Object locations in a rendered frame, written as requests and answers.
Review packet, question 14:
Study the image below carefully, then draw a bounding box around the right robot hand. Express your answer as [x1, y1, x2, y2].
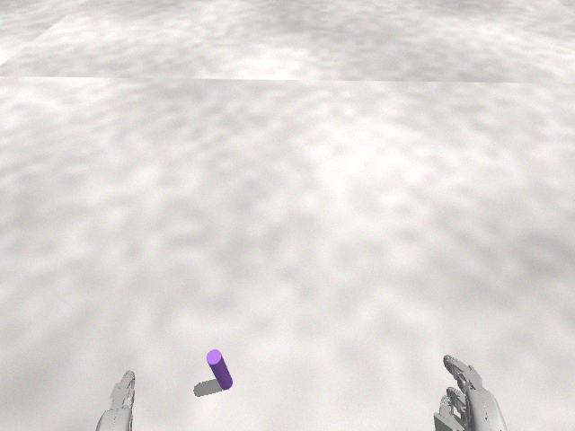
[434, 355, 508, 431]

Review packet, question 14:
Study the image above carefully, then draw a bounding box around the left robot hand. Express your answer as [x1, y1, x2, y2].
[96, 371, 135, 431]

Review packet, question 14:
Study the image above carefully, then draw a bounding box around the can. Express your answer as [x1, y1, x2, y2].
[207, 349, 233, 390]

